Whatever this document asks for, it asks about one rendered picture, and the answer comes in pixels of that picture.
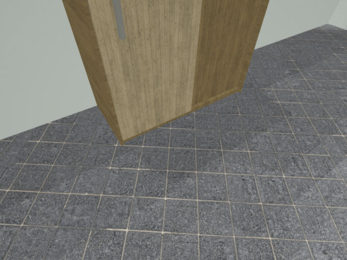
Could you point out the wardrobe door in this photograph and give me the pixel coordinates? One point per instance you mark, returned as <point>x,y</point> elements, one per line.
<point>150,73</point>
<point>226,28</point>

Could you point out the handle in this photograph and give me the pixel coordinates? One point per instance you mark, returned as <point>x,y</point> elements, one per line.
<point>119,19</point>

